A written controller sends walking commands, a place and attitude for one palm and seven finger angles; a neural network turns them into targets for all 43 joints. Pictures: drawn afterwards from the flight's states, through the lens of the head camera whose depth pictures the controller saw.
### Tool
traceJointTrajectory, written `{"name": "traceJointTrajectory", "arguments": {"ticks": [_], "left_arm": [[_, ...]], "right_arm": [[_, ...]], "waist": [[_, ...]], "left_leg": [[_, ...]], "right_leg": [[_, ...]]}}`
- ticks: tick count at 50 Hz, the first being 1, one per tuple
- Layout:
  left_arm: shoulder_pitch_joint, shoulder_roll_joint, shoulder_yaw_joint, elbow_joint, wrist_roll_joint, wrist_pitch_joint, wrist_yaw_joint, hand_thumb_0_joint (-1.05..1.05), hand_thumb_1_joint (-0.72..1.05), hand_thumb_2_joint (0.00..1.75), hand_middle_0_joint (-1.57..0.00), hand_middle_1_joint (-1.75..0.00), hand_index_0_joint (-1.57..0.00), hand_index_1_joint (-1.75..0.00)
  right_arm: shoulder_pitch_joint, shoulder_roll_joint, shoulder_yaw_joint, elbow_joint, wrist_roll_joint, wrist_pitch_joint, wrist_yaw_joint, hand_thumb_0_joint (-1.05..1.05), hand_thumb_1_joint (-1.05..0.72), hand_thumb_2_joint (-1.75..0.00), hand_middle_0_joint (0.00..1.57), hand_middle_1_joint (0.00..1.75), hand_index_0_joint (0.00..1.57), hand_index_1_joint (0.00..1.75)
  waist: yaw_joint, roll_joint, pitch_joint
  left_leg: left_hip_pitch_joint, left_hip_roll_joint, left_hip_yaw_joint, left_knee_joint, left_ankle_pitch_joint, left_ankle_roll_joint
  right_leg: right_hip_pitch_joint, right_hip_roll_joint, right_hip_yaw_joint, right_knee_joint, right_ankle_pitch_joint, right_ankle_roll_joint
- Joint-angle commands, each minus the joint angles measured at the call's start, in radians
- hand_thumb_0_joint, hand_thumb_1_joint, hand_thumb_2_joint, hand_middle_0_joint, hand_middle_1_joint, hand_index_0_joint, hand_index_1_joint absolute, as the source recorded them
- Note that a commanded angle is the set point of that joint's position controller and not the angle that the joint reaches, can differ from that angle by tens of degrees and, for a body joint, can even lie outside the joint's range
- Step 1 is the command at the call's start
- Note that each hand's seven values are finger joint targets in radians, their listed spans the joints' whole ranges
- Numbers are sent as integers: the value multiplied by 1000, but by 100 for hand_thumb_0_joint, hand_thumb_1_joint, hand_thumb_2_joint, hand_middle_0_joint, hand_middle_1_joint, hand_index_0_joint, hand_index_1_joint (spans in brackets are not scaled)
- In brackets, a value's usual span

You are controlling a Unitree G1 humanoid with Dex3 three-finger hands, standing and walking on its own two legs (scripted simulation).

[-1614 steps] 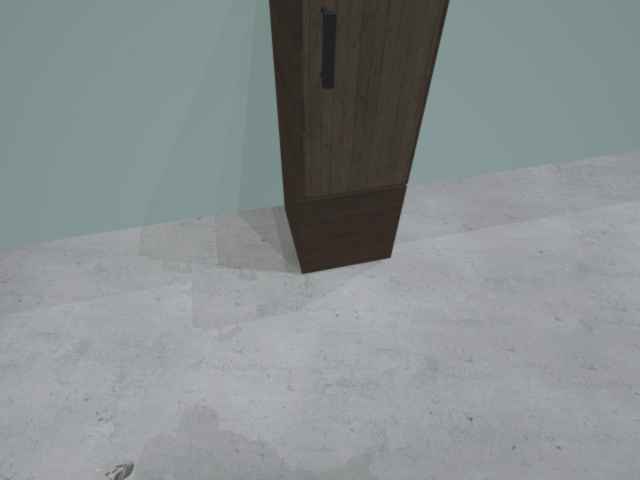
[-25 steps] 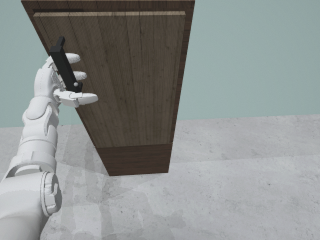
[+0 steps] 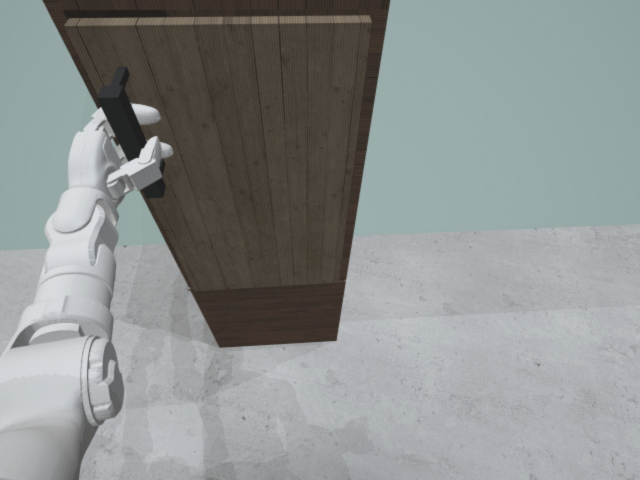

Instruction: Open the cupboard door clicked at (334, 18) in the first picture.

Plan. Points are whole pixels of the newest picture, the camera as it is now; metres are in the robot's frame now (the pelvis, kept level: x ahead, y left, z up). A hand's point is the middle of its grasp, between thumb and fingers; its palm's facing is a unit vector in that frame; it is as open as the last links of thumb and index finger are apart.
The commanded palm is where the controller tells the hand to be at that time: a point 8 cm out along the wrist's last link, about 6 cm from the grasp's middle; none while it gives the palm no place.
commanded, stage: pull the door open along its arc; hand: left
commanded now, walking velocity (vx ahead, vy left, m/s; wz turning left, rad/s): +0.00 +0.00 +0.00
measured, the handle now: (139, 137) +0.51 +0.23 +0.14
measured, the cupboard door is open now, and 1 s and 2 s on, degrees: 1 52 45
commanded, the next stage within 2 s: open thumb and fingers to let go in 1.04 s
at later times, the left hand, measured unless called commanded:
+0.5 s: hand (155, 204) +0.40 +0.18 +0.14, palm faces +0.00 -1.00 +0.00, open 6.0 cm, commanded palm +0.34 +0.23 +0.14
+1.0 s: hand (278, 312) +0.26 +0.04 +0.15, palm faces +0.29 -0.96 +0.05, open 6.8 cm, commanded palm +0.19 +0.10 +0.14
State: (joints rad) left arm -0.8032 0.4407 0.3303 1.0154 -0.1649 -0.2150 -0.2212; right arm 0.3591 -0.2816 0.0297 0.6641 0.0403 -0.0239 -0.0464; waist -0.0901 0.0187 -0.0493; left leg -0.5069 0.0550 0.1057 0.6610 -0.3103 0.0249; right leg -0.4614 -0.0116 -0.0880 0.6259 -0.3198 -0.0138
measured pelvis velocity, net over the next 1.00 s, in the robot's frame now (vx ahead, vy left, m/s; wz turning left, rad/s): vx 0.02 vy -0.04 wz -0.01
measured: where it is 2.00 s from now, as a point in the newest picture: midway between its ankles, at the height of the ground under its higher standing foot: outside the picture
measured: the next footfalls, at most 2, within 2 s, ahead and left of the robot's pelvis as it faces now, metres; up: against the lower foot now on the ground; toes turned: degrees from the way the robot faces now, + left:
none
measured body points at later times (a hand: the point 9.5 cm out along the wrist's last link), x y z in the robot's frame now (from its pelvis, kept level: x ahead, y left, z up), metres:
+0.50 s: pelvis +0.01 -0.01 +0.01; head +0.03 -0.02 +0.46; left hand +0.39 +0.24 +0.14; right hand +0.11 -0.27 -0.10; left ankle +0.01 +0.10 -0.72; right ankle -0.01 -0.11 -0.72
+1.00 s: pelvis +0.02 -0.04 +0.01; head -0.01 -0.07 +0.46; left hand +0.24 +0.09 +0.15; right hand +0.24 -0.23 -0.06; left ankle +0.01 +0.11 -0.72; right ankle -0.01 -0.11 -0.72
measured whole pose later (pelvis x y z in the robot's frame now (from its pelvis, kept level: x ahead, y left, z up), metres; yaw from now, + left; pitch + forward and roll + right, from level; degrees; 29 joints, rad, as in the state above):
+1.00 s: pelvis +0.02 -0.04 +0.01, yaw -1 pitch -2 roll +1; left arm 0.35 -0.06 -0.23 -0.46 -0.04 0.26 0.42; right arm 0.10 -0.16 0.05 0.54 -0.02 0.12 0.04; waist 0.02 0.06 -0.07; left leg -0.18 0.07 0.08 0.53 -0.29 -0.03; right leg -0.16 0.03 -0.08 0.53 -0.34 -0.07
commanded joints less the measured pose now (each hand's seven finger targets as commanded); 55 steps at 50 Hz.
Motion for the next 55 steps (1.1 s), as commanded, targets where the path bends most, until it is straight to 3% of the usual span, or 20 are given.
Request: {"name": "traceJointTrajectory", "arguments": {"ticks": [1, 4, 6, 8, 9, 13, 18, 23, 25, 26, 27, 28, 29, 31, 35, 36, 43, 48, 50, 55], "left_arm": [[-495, 216, 11, -224, -7, -83, -13, 0, 90, 90, -40, -135, -40, -135], [-509, 188, -13, -219, -3, -82, -12, 0, 90, 90, -40, -135, -40, -135], [-432, 309, 87, -202, 0, -87, -13, 0, 90, 90, -40, -135, -40, -135], [-404, 258, 49, -246, -8, -86, -27, 0, 90, 90, -40, -135, -40, -135], [-380, 251, 52, -269, -15, -85, -35, 0, 90, 90, -40, -135, -40, -135], [-253, 250, 68, -369, -39, -73, -44, 0, 90, 90, -40, -135, -40, -135], [-17, 207, 68, -533, -72, -27, -49, 0, 90, 90, -40, -135, -40, -135], [266, 127, 55, -805, -104, 31, -25, 0, 90, 90, -40, -135, -40, -135], [344, 62, 14, -903, -113, 69, -11, 0, 90, 90, -40, -135, -40, -135], [387, 38, 4, -951, -118, 84, 0, 0, 90, 90, -40, -135, -40, -135], [390, 9, 125, -1068, -167, 107, 145, 0, 90, 90, -40, -135, -40, -135], [458, -101, 25, -1115, -141, 127, 216, 0, 90, 90, -40, -135, -40, -135], [528, -167, -26, -1174, -128, 144, 261, 0, 90, 90, -40, -135, -40, -135], [687, -177, -37, -1283, -92, 173, 346, 0, 90, 90, -40, -135, -40, -135], [797, -284, -155, -1532, -4, 261, 502, 0, 90, 90, -40, -135, -40, -135], [846, -291, -171, -1548, 20, 285, 535, 0, 90, 90, -40, -135, -40, -135], [1128, -401, -336, -1721, 140, 392, 661, 0, 90, 90, -40, -135, -40, -135], [1179, -452, -419, -1748, 198, 411, 718, 0, 90, 90, -40, -135, -40, -135], [1114, -491, -473, -1735, 226, 409, 745, 0, 90, 90, -40, -135, -40, -135], [956, -546, -529, -1665, 212, 381, 779, 0, 90, 90, -40, -135, -40, -135]], "right_arm": [[63, -157, -55, -85, -1, -32, -12, 0, -90, -90, 20, 30, 20, 30], [63, -155, -56, -81, 0, -33, -12, 0, -90, -90, 20, 30, 20, 30], [72, -168, -58, -87, -3, -29, -15, 0, -90, -90, 20, 30, 20, 30], [55, -155, -56, -104, 2, -29, -13, 0, -90, -90, 20, 30, 20, 30], [50, -153, -57, -111, 3, -31, -12, 0, -90, -90, 20, 30, 20, 30], [28, -149, -58, -139, 9, -29, -8, 0, -90, -90, 20, 30, 20, 30], [-33, -137, -58, -189, 21, -33, -3, 0, -90, -90, 20, 30, 20, 30], [-111, -115, -57, -237, 27, -55, 11, 0, -90, -90, 20, 30, 20, 30], [-144, -107, -54, -249, 31, -64, 14, 0, -90, -90, 20, 30, 20, 30], [-156, -104, -56, -255, 30, -69, 15, 0, -90, -90, 20, 30, 20, 30], [-211, -61, -53, -263, 31, -83, 21, 0, -90, -90, 20, 30, 20, 30], [-228, -59, -50, -251, 22, -91, 29, 0, -90, -90, 20, 30, 20, 30], [-234, -54, -50, -250, 19, -99, 38, 0, -90, -90, 20, 30, 20, 30], [-244, -52, -53, -244, 8, -94, 51, 0, -90, -90, 20, 30, 20, 30], [-301, -19, -40, -257, -16, -52, 60, 0, -90, -90, 20, 30, 20, 30], [-308, -17, -38, -255, -26, -40, 59, 0, -90, -90, 20, 30, 20, 30], [-365, 26, -22, -288, -54, 69, 75, 0, -90, -90, 20, 30, 20, 30], [-401, 34, -21, -288, -62, 109, 84, 0, -90, -90, 20, 30, 20, 30], [-417, 36, -18, -282, -68, 108, 84, 0, -90, -90, 20, 30, 20, 30], [-457, 39, -13, -245, -72, 79, 70, 0, -90, -90, 20, 30, 20, 30]], "waist": [[-21, 40, -359], [-28, 62, -345], [4, 23, -375], [10, 37, -401], [19, 64, -414], [46, 56, -422], [88, 32, -365], [129, 31, -350], [125, 22, -321], [124, -15, -312], [210, -15, -287], [176, 15, -263], [172, 8, -241], [176, -54, -252], [164, -17, -227], [162, -48, -195], [181, -13, -152], [176, -62, -134], [161, -76, -118], [138, -115, -74]], "left_leg": [[290, -28, -118, -47, 296, 13], [291, -28, -119, -51, 276, 10], [264, -31, -110, -48, 280, 17], [271, -35, -102, -55, 292, 17], [285, -34, -98, -53, 309, 15], [300, -30, -90, -60, 371, 15], [282, -32, -69, -86, 378, 20], [315, -31, -59, -112, 425, 18], [333, -31, -54, -121, 427, 15], [338, -29, -51, -121, 436, 17], [299, -36, -55, -132, 407, 3], [329, -34, -50, -146, 392, -5], [341, -30, -57, -153, 410, -9], [355, -26, -53, -146, 441, -8], [380, -32, -43, -160, 430, -15], [371, -31, -50, -158, 410, -12], [366, -38, -51, -148, 441, -11], [348, -45, -66, -120, 408, -8], [343, -51, -77, -106, 379, -6], [318, -68, -117, -82, 242, -2]], "right_leg": [[45, 44, 50, -62, 314, -5], [21, 43, 49, -64, 293, -4], [78, 43, 59, -62, 316, -5], [108, 40, 59, -59, 347, -4], [114, 40, 59, -57, 360, -7], [158, 44, 57, -57, 418, -8], [218, 39, 59, -67, 454, -8], [282, 32, 53, -75, 502, -7], [276, 31, 48, -87, 512, -3], [286, 30, 45, -91, 523, 0], [279, 33, 30, -108, 460, 0], [274, 33, 28, -114, 437, 0], [269, 33, 16, -116, 435, 0], [310, 32, 14, -116, 468, 1], [348, 19, 25, -131, 497, 0], [350, 18, 29, -144, 483, 0], [385, 10, 61, -154, 552, -17], [376, 5, 94, -158, 568, -13], [353, -3, 105, -164, 550, -6], [291, -34, 150, -219, 376, 20]]}}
